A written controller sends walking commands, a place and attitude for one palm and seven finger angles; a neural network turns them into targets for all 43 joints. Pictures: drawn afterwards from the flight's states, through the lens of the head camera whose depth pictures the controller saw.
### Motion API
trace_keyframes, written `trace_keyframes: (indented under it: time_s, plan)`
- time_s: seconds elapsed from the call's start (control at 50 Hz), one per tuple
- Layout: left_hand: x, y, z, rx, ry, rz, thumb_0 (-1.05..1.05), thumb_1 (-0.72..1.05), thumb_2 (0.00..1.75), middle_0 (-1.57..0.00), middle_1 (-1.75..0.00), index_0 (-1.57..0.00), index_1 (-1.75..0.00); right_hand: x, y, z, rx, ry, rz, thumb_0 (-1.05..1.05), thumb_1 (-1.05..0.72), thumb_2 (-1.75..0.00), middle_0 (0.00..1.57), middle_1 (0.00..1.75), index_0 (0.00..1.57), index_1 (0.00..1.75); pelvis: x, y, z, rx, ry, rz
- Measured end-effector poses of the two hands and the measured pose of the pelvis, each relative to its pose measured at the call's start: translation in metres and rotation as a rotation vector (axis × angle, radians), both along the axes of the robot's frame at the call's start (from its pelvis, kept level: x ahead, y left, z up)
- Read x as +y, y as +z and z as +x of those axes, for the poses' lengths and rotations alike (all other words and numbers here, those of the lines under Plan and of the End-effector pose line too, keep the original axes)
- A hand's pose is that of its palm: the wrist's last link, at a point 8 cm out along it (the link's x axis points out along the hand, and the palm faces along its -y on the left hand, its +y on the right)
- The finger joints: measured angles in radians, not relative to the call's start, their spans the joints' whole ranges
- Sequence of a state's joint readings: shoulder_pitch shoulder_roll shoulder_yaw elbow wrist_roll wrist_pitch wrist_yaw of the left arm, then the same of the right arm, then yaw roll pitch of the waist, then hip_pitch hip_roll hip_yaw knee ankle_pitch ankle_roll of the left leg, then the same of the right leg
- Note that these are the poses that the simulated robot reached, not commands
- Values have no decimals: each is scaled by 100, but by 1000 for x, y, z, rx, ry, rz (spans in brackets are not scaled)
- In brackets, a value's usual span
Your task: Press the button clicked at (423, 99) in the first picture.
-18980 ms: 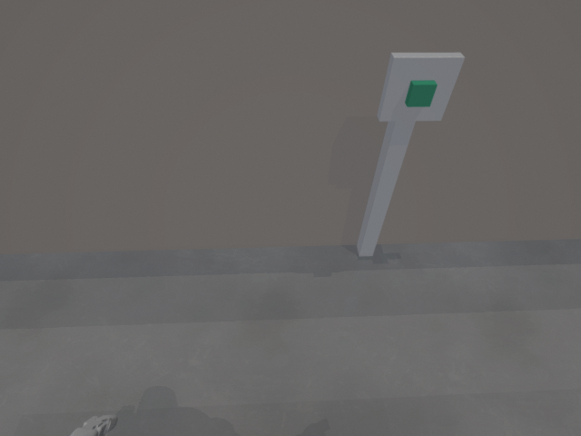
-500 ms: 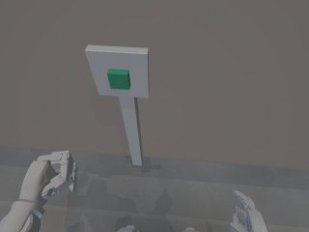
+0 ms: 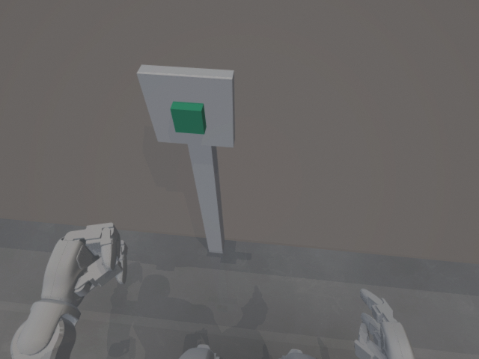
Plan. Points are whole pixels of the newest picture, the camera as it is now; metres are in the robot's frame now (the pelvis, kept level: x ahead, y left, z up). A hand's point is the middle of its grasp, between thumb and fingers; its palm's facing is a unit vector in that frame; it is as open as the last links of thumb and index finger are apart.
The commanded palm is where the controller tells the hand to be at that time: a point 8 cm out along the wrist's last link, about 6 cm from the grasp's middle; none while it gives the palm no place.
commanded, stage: aim a knuckle at the button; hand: left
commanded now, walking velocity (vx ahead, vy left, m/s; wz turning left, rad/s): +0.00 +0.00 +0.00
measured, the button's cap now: (189, 117) +0.56 +0.14 +0.07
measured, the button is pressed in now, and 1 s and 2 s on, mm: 0 0 0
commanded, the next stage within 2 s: press the button with the knuckle in 1.78 s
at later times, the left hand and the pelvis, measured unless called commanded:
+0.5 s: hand (164, 209) +0.35 +0.15 +0.05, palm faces -0.08 -1.00 -0.04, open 3.1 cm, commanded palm +0.33 +0.21 +0.05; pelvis +0.00 +0.00 +0.00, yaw -1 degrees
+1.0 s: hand (195, 160) +0.46 +0.12 +0.05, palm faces -0.04 -1.00 -0.03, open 3.1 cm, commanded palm +0.44 +0.17 +0.04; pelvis -0.01 +0.00 -0.02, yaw -2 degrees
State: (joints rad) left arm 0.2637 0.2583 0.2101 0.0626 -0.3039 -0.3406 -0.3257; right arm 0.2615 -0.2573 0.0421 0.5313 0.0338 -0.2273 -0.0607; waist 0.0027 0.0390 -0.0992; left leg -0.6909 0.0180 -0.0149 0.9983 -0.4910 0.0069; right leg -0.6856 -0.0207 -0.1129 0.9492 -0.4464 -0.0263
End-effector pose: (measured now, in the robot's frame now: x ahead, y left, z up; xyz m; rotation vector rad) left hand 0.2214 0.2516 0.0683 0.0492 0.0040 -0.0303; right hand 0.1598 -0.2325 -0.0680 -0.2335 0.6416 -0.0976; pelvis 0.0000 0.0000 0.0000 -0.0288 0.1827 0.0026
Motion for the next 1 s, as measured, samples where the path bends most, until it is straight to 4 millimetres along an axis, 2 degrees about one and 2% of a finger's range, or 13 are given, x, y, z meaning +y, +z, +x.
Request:
trace_keyframes:
  time_s: [0.14,0.2,0.32,0.44,0.5,0.66,0.8,1.0]
  plan:
    - [-23,-11,45,18,-75,-14,2,90,90,-130,-150,-130,-150,-1,-9,-8,35,-17,-4,1,-90,-90,21,30,20,30,2,-4,-3,23,-3,4]
    - [-31,-10,62,23,-84,-16,2,90,90,-130,-150,-130,-150,-2,-10,-14,53,-40,3,1,-90,-90,21,30,20,30,2,-2,0,30,-14,10]
    - [-30,-4,80,-4,-28,-19,2,90,90,-130,-150,-130,-150,-6,-13,-25,107,-63,14,1,-90,-90,21,30,20,30,2,1,5,38,-27,19]
    - [-34,-16,96,24,-29,-7,2,90,90,-130,-150,-130,-150,-11,-22,-33,170,-67,4,1,-90,-90,21,30,20,30,2,-2,5,52,-23,18]
    - [-41,-20,108,22,-47,-13,2,90,90,-130,-150,-130,-150,-14,-26,-36,194,-76,-4,1,-91,-90,21,30,20,30,2,-4,3,60,-22,17]
    - [-55,-13,148,-21,-44,-19,2,90,90,-130,-150,-130,-150,-16,-35,-49,250,-106,4,1,-91,-90,21,30,20,30,1,-6,3,81,-29,21]
    - [-68,-21,173,21,-43,-17,2,90,90,-130,-150,-130,-150,-18,-45,-72,327,-131,20,1,-91,-90,21,30,20,30,0,-9,0,104,-37,25]
    - [-79,-21,219,-9,-9,-18,2,90,90,-130,-150,-130,-150,-25,-60,-120,468,-186,6,1,-91,-90,21,30,20,30,-3,-18,-8,148,-42,27]
